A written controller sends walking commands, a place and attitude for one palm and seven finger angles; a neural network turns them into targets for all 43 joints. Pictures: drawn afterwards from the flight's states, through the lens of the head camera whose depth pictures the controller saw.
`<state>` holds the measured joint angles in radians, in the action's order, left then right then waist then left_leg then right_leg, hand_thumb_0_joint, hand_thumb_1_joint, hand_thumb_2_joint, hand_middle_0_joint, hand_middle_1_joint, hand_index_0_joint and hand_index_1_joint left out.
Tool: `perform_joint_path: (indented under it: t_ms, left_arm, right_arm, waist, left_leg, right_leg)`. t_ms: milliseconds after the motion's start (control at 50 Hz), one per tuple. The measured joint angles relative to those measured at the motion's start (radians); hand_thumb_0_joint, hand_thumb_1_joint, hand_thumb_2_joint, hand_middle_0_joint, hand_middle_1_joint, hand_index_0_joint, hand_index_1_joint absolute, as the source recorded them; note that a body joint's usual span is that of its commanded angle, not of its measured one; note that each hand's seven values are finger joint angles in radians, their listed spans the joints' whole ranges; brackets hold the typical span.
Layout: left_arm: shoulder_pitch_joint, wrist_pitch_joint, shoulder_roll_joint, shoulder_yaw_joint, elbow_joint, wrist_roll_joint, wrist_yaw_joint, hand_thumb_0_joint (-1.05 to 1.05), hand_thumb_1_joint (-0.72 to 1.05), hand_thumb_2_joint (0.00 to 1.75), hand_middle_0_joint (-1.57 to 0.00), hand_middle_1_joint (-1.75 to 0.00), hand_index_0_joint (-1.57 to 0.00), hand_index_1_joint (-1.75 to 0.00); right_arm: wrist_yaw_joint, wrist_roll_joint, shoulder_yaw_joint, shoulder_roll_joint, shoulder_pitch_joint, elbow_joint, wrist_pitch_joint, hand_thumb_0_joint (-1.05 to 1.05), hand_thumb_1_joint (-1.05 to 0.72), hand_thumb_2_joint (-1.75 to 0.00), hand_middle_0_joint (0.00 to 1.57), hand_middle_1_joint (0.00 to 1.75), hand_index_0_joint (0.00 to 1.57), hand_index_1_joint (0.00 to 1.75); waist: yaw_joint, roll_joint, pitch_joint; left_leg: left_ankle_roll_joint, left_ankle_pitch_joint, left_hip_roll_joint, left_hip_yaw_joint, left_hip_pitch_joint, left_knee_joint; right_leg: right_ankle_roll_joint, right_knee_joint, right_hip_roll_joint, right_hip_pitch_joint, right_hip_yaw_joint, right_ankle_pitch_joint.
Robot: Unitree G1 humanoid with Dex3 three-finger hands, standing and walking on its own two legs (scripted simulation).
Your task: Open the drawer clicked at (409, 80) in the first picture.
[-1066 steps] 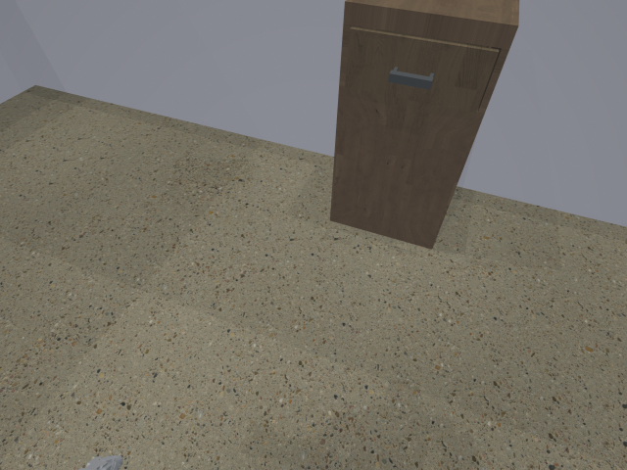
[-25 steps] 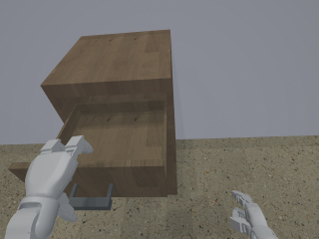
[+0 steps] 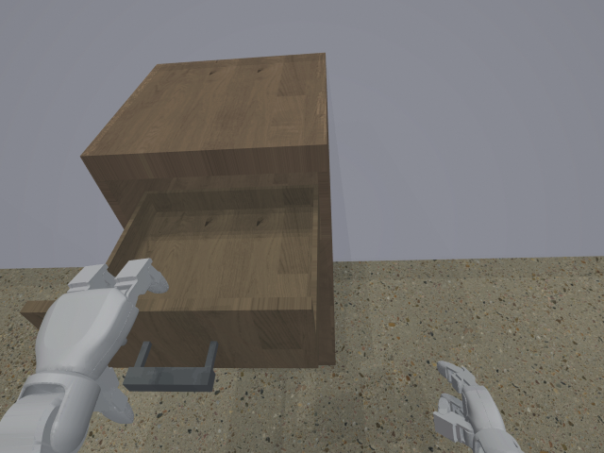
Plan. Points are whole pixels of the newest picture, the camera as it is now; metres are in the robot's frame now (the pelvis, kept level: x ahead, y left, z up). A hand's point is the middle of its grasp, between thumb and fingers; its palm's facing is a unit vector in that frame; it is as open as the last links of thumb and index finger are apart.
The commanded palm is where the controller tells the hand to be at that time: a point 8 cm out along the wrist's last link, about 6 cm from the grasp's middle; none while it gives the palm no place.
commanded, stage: draw the hand back to the body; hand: left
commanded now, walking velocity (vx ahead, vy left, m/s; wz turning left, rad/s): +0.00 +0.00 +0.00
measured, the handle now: (174, 363) +0.23 +0.25 -0.03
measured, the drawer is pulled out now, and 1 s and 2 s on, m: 0.30 0.30 0.30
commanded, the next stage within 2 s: step back with the hand held close in 1.28 s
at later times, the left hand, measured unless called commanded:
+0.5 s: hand (131, 320) +0.20 +0.22 +0.15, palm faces +0.36 -0.85 -0.38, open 13.4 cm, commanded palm +0.15 +0.26 +0.17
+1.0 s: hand (114, 320) +0.19 +0.24 +0.15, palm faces +0.40 -0.82 -0.41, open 9.4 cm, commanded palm +0.14 +0.28 +0.17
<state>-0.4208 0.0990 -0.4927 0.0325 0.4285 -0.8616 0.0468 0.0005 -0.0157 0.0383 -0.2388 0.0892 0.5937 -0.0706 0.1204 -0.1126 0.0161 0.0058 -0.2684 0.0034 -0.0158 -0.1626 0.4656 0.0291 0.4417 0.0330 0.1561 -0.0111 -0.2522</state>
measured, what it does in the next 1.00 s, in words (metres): stands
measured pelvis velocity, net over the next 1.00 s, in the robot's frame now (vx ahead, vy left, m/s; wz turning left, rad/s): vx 0.02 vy -0.01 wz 0.02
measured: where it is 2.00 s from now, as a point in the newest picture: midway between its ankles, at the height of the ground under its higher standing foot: outside the picture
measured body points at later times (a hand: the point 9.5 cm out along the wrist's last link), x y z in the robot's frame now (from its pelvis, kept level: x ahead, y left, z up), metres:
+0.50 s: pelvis +0.01 +0.00 +0.00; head +0.00 -0.01 +0.45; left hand +0.17 +0.26 +0.17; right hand +0.22 -0.19 -0.07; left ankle -0.01 +0.12 -0.74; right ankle -0.01 -0.10 -0.74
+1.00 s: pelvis +0.02 -0.01 +0.00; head +0.01 -0.03 +0.45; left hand +0.17 +0.28 +0.17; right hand +0.22 -0.22 -0.08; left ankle -0.01 +0.12 -0.74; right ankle -0.01 -0.10 -0.74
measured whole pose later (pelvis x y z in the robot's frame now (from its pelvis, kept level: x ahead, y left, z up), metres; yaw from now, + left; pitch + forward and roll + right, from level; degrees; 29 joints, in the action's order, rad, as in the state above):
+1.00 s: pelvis +0.02 -0.01 +0.00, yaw +1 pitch -2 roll +0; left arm -0.56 -0.11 -0.33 0.28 0.47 0.06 0.11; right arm 0.08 -0.02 0.01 -0.21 0.17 0.63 0.12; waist 0.06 -0.06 0.01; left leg 0.00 -0.28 0.00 -0.04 -0.12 0.44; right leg 0.04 0.42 0.04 0.11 -0.03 -0.27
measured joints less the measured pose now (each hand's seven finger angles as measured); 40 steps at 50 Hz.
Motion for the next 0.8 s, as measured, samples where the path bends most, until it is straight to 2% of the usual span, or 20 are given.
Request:
perform_joint_path:
  t_ms: [140, 300, 340, 360, 380, 400, 440, 480, 560, 660, 800]
  left_arm:
    - [-0.067, -0.016, -0.019, 0.037, 0.04, 0.02, 0.005, 0.0, -0.49, 0.3, -0.32, -1.2, -0.31, -1.2]
    - [-0.101, -0.042, -0.031, 0.061, 0.053, 0.028, 0.023, 0.0, -0.49, 0.3, -0.32, -1.2, -0.32, -1.2]
    - [-0.097, -0.086, 0.029, 0.101, 0.044, 0.37, 0.029, 0.0, -0.49, 0.3, -0.32, -1.2, -0.32, -1.19]
    - [-0.097, -0.111, 0.068, 0.118, 0.036, 0.512, 0.034, 0.0, -0.48, 0.3, -0.32, -1.2, -0.32, -1.19]
    - [-0.098, -0.129, 0.103, 0.13, 0.034, 0.62, 0.039, 0.0, -0.48, 0.31, -0.32, -1.19, -0.32, -1.18]
    - [-0.098, -0.143, 0.13, 0.137, 0.038, 0.698, 0.045, 0.0, -0.46, 0.31, -0.32, -1.18, -0.31, -1.18]
    - [-0.097, -0.17, 0.167, 0.147, 0.052, 0.795, 0.059, 0.0, -0.43, 0.33, -0.31, -1.16, -0.31, -1.16]
    - [-0.094, -0.191, 0.187, 0.157, 0.065, 0.848, 0.067, 0.0, -0.39, 0.35, -0.31, -1.13, -0.31, -1.13]
    - [-0.085, -0.215, 0.19, 0.186, 0.067, 0.893, 0.067, 0.0, -0.28, 0.39, -0.3, -1.07, -0.29, -1.06]
    - [-0.111, -0.219, 0.173, 0.217, 0.065, 0.913, 0.059, 0.0, -0.13, 0.46, -0.29, -0.96, -0.28, -0.96]
    - [-0.143, -0.213, 0.166, 0.228, 0.065, 0.919, 0.055, 0.0, 0.11, 0.56, -0.27, -0.81, -0.26, -0.8]
  right_arm:
    - [-0.003, -0.001, -0.006, -0.011, 0.014, -0.014, 0.001, 0.02, -0.91, -0.9, 0.2, 0.3, 0.2, 0.3]
    - [0.006, -0.002, -0.019, -0.023, 0.025, -0.017, 0.005, 0.02, -0.91, -0.9, 0.2, 0.3, 0.2, 0.3]
    - [0.022, -0.006, -0.019, -0.012, 0.024, -0.023, 0.045, 0.02, -0.91, -0.9, 0.2, 0.3, 0.2, 0.3]
    - [0.035, -0.005, -0.016, -0.002, 0.028, -0.027, 0.073, 0.02, -0.91, -0.9, 0.2, 0.3, 0.2, 0.3]
    - [0.048, -0.003, -0.011, 0.01, 0.037, -0.031, 0.1, 0.02, -0.91, -0.9, 0.2, 0.3, 0.2, 0.3]
    - [0.06, 0.0, -0.006, 0.021, 0.048, -0.031, 0.127, 0.02, -0.91, -0.9, 0.2, 0.3, 0.2, 0.3]
    - [0.074, 0.007, 0.004, 0.039, 0.073, -0.026, 0.171, 0.02, -0.91, -0.9, 0.2, 0.3, 0.2, 0.3]
    - [0.078, 0.011, 0.012, 0.051, 0.092, -0.015, 0.198, 0.02, -0.91, -0.9, 0.2, 0.3, 0.2, 0.3]
    - [0.071, 0.015, 0.014, 0.057, 0.108, 0.013, 0.218, 0.02, -0.91, -0.9, 0.2, 0.3, 0.2, 0.3]
    - [0.063, 0.013, -0.003, 0.047, 0.109, 0.033, 0.211, 0.02, -0.91, -0.9, 0.2, 0.3, 0.2, 0.3]
    - [0.069, 0.006, -0.028, 0.025, 0.102, 0.041, 0.199, 0.02, -0.91, -0.9, 0.2, 0.3, 0.2, 0.3]
  waist:
    - [-0.004, 0.001, 0.006]
    - [0.006, 0.005, 0.007]
    - [-0.012, 0.005, -0.021]
    - [-0.022, 0.011, -0.032]
    - [-0.03, 0.02, -0.039]
    - [-0.035, 0.03, -0.042]
    - [-0.043, 0.049, -0.039]
    - [-0.05, 0.065, -0.034]
    - [-0.061, 0.077, -0.03]
    - [-0.07, 0.072, -0.024]
    - [-0.069, 0.057, -0.022]
  left_leg:
    - [0.002, -0.009, -0.002, 0.005, -0.014, 0.013]
    - [0.005, -0.018, 0.002, -0.001, -0.032, 0.032]
    - [0.007, -0.02, 0.005, -0.006, -0.014, 0.033]
    - [0.007, -0.02, 0.006, -0.008, -0.003, 0.03]
    - [0.006, -0.019, 0.008, -0.008, 0.007, 0.024]
    - [0.005, -0.019, 0.008, -0.009, 0.017, 0.019]
    - [0.003, -0.019, 0.008, -0.012, 0.031, 0.009]
    - [0.0, -0.02, 0.007, -0.014, 0.042, 0.001]
    - [-0.004, -0.022, 0.001, -0.014, 0.052, -0.008]
    - [-0.005, -0.021, -0.002, -0.01, 0.048, -0.016]
    - [-0.005, -0.018, -0.001, -0.012, 0.038, -0.02]
  right_leg:
    - [-0.002, 0.007, 0.002, 0.013, 0.005, -0.003]
    - [-0.006, 0.019, -0.002, 0.025, -0.002, -0.012]
    - [-0.007, 0.019, -0.004, 0.004, -0.007, -0.015]
    - [-0.007, 0.02, -0.006, -0.005, -0.008, -0.018]
    - [-0.007, 0.019, -0.008, -0.013, -0.009, -0.02]
    - [-0.007, 0.017, -0.008, -0.021, -0.009, -0.022]
    - [-0.005, 0.01, -0.008, -0.036, -0.012, -0.025]
    - [-0.003, 0.003, -0.007, -0.047, -0.014, -0.026]
    - [0.001, -0.013, -0.001, -0.059, -0.014, -0.024]
    - [0.001, -0.023, 0.002, -0.054, -0.01, -0.02]
    - [0.001, -0.027, 0.001, -0.045, -0.012, -0.019]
